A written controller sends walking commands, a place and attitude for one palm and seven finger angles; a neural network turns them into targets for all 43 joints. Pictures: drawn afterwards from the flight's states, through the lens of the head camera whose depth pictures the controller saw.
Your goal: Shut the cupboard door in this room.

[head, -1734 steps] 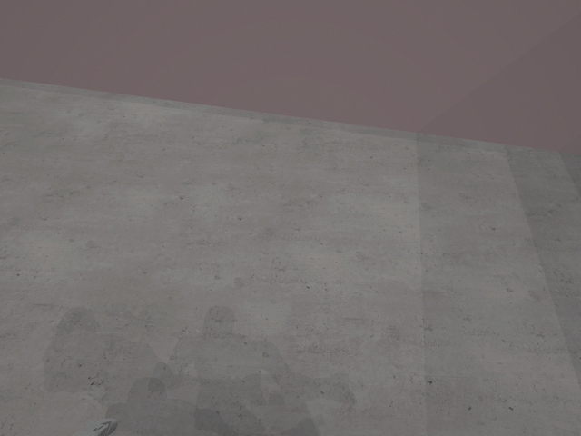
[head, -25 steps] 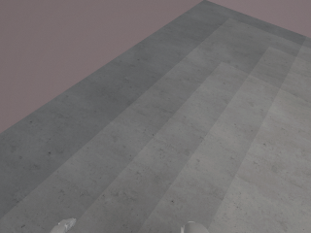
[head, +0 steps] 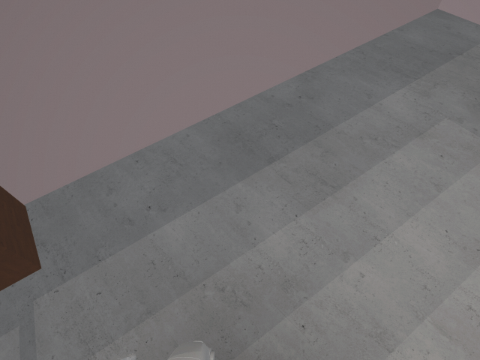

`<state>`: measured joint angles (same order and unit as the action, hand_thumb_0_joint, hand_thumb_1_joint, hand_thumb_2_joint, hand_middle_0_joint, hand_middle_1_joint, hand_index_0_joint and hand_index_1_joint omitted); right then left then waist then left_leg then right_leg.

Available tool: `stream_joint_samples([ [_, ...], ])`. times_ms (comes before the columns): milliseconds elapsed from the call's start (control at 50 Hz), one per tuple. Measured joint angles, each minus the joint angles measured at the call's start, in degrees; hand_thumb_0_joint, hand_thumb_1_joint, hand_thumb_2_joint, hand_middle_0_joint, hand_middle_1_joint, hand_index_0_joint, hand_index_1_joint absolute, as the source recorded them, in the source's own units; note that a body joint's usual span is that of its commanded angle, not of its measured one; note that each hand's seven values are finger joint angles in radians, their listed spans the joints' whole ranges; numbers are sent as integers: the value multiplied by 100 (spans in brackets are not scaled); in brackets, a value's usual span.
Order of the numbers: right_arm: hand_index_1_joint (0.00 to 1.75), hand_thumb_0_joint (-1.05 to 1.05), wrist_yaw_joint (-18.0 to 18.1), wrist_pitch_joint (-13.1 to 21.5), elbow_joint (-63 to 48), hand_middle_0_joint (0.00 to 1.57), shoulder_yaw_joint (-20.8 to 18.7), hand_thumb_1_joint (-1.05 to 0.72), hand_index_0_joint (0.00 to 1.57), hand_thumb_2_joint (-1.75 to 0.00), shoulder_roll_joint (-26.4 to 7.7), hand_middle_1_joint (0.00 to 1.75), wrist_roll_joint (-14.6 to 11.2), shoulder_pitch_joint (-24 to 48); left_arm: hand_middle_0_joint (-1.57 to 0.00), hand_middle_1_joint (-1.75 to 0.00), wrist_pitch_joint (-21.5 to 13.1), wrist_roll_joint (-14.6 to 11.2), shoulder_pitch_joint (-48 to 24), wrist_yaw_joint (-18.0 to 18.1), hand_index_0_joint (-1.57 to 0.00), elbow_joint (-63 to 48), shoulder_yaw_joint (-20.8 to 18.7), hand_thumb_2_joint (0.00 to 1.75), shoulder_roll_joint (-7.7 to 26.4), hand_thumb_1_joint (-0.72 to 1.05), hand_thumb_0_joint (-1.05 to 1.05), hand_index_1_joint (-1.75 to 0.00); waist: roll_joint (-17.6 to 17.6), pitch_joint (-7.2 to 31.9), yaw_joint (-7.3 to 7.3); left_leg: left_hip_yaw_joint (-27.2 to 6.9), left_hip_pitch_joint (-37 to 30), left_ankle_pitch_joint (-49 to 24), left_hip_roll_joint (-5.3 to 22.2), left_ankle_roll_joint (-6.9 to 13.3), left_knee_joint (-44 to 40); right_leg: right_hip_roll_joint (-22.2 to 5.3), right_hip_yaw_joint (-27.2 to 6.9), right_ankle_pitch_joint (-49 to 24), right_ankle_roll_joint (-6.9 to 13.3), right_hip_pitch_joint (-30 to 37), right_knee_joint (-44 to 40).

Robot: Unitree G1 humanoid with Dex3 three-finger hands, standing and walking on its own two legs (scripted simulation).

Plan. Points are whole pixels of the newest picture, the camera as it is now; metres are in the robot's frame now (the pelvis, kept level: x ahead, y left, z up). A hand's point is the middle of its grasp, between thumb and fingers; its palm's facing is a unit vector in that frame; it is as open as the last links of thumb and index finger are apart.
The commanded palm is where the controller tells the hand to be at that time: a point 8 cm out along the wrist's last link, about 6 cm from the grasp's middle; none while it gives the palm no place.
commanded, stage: turn to face it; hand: left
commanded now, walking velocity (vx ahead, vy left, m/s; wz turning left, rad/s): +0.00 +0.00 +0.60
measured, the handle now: out of the picture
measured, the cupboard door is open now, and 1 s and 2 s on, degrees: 83 83 83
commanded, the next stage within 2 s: take the last steps up to it in 1.58 s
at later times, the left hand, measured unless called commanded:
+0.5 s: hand out of the picture +0.05 +0.28 -0.16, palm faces +0.29 -0.92 -0.25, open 7.4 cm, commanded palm none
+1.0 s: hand out of the picture -0.03 +0.19 -0.15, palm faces +0.56 -0.78 -0.28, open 7.4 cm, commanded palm none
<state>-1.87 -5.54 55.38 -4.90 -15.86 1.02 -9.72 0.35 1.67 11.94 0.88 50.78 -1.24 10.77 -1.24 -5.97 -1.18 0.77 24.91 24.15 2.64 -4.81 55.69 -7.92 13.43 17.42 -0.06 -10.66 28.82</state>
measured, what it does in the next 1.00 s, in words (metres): steps on the spot, turning left: left foot, then right foot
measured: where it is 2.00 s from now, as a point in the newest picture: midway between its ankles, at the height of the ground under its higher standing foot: outside the picture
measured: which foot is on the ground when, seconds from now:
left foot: up 0.00-0.12, down 0.14-0.68, up 0.70-1.00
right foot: down 0.00-0.14, up 0.16-0.66, down 0.68-1.00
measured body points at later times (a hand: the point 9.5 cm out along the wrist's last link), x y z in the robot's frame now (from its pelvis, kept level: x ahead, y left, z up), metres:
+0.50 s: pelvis +0.01 +0.04 +0.00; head +0.05 +0.07 +0.45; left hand +0.03 +0.33 -0.14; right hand +0.16 -0.17 -0.13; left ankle +0.00 +0.14 -0.74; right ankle +0.05 -0.12 -0.68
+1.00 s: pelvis +0.03 -0.01 +0.00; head +0.08 -0.01 +0.45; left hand -0.06 +0.24 -0.13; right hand +0.23 -0.19 -0.16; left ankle -0.09 +0.12 -0.67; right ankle +0.06 -0.10 -0.74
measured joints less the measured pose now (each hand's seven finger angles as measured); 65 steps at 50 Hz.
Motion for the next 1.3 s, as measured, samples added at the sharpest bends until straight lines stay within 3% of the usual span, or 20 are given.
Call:
stream_joint_samples([
  [80,30,1,3,76,-108,19,71,-91,19,-90,28,30,-26,248,-21,-30,38,17,176,-7,-21,114,-89,90,200,90,1,-30,147,-48,178,272,-420,21,-29,107,-1132,-174,257,153,-141,-52,263],
  [120,30,1,-4,159,-219,19,105,-91,19,-90,29,30,-22,328,-21,-30,69,-5,291,-14,-21,169,-146,90,331,90,1,-30,221,-20,223,423,-757,-490,-84,193,-1964,-294,379,330,-256,-142,588],
  [140,30,1,-8,221,-276,19,108,-91,20,-90,37,30,-9,370,-21,-30,101,-25,337,-22,-21,200,-184,90,410,90,1,-30,286,-6,241,437,-820,-815,-135,342,-2158,-388,334,446,-302,-289,933],
  [160,30,1,-4,273,-321,19,114,-91,20,-90,73,30,-9,426,-21,-30,163,-39,328,-17,-21,254,-222,90,493,90,1,-30,383,-39,277,439,-767,-772,-204,500,-2024,-419,92,874,-364,-499,1442],
  [200,30,1,35,359,-398,19,149,-91,20,-90,119,30,-14,465,-20,-30,322,-43,268,28,-20,367,-263,90,586,90,1,-30,400,-42,300,343,-730,-560,-230,697,-1898,-215,-424,1441,-437,-945,2485],
  [260,30,1,120,382,-445,20,187,-91,20,-90,171,30,4,426,-20,-30,377,-44,121,-2,-20,416,-303,90,628,91,1,-30,331,-9,279,115,-841,-676,-269,738,-2209,18,-835,1092,-500,-1439,3380],
  [320,30,1,138,380,-424,20,229,-91,20,-90,226,30,-5,363,-20,-30,313,-39,3,-42,-20,315,-299,90,622,91,1,-30,313,21,284,-53,-985,-918,-354,783,-2596,97,-1057,622,-564,-1713,3578],
  [400,30,1,131,374,-404,20,242,-90,20,-90,318,30,-10,214,-20,-30,273,-39,-157,-47,-20,182,-266,90,561,91,1,-30,287,86,220,-292,-1060,-1091,-475,805,-2860,173,-1226,383,-632,-1801,3384],
  [520,30,1,126,339,-347,20,202,-90,20,-90,407,30,22,-57,-20,-30,267,-68,-441,-32,-20,29,-204,90,405,91,1,-30,191,140,28,-674,-969,-1140,-629,746,-2854,375,-1327,608,-629,-1575,2615],
  [600,30,1,139,283,-275,20,140,-90,20,-90,376,30,42,-230,-20,-30,214,-107,-643,-21,-20,-103,-137,90,267,91,1,-30,41,133,-115,-976,-815,-1107,-719,632,-2690,591,-1335,725,-552,-1208,1718],
  [660,30,1,144,230,-216,20,76,-90,20,-90,321,30,16,-367,-20,-30,107,-132,-677,-19,-20,-234,-76,90,189,91,1,-30,-53,188,-158,-1183,-633,-1000,-828,494,-2419,709,-1273,145,-463,-675,513],
  [680,30,1,137,218,-197,20,49,-90,20,-90,280,30,-9,-401,-20,-30,46,-114,-665,-6,-20,-262,-65,90,152,91,1,-30,-117,204,-139,-1216,-528,-896,-838,454,-2207,729,-1224,-65,-317,-563,253],
  [740,30,1,134,130,-117,20,-47,-91,20,-90,146,30,2,-400,-20,-30,-11,-75,-577,17,-20,-280,0,90,0,90,1,-30,-294,160,-179,-880,-30,210,-808,332,-640,685,-972,36,99,-490,383],
  [800,30,1,78,75,-66,20,-89,-91,20,-90,50,30,32,-383,-21,-30,4,-64,-419,35,-20,-242,8,90,-90,90,1,-30,-291,148,-194,-489,336,41,-612,211,744,539,-777,20,169,-267,180],
  [860,30,1,41,51,-38,20,-84,-91,20,-90,8,30,33,-349,-21,-30,-16,-50,-277,37,-21,-167,5,90,-126,90,1,-30,-223,133,-189,-339,416,-186,-365,87,1172,396,-571,-24,165,-111,21],
  [1020,30,1,26,-2,12,19,12,-91,19,-90,-15,30,5,24,-21,-30,-12,-2,112,1,-21,34,-21,90,-31,90,1,-30,9,31,46,-54,-51,44,-33,13,-89,20,-15,62,67,29,30],
  [1100,30,1,29,77,-115,19,86,-91,19,-90,8,30,-22,324,-21,-30,34,16,291,-6,-21,170,-100,90,160,90,1,-30,137,-33,225,221,-470,51,-72,126,-1156,-146,225,199,-63,-32,281],
  [1160,30,1,18,218,-287,19,133,-91,19,-90,14,30,-10,472,-21,-30,92,-20,466,-17,-21,274,-182,90,353,90,1,-30,227,22,294,388,-915,-789,-145,342,-2239,-304,340,459,-218,-249,854],
  [1220,30,1,54,364,-390,19,177,-91,20,-90,120,30,-12,580,-20,-30,293,-41,421,25,-20,448,-245,90,543,90,1,-30,375,0,366,337,-827,-583,-242,645,-1988,-172,-359,1460,-381,-865,2326],
  [1300,30,1,160,401,-405,20,245,-91,20,-90,227,30,7,515,-20,-30,334,-46,257,-7,-20,514,-271,90,583,91,1,-30,312,58,354,120,-1020,-722,-278,678,-2379,79,-854,1060,-473,-1436,3345],
])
